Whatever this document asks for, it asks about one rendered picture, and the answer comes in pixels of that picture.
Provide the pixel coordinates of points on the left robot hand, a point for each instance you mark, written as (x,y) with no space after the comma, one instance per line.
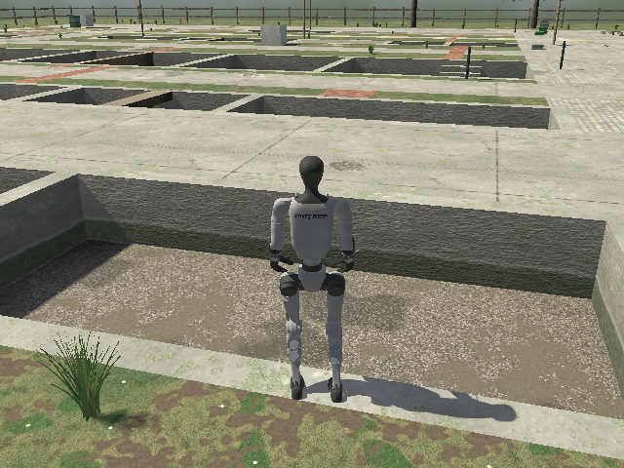
(278,268)

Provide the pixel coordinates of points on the robot right forearm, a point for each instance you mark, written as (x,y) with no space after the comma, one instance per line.
(348,256)

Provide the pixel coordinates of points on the left robot thigh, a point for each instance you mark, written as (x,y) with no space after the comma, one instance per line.
(289,287)

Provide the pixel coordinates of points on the right robot foot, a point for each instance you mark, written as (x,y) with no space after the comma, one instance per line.
(336,394)

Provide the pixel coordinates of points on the robot left forearm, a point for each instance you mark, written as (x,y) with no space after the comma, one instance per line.
(274,254)

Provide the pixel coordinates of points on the right robot hand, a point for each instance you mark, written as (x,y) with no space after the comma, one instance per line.
(346,268)

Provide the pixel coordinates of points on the robot right upper arm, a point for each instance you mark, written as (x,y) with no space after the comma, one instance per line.
(342,208)

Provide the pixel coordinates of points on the robot left upper arm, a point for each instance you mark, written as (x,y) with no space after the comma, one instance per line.
(281,207)

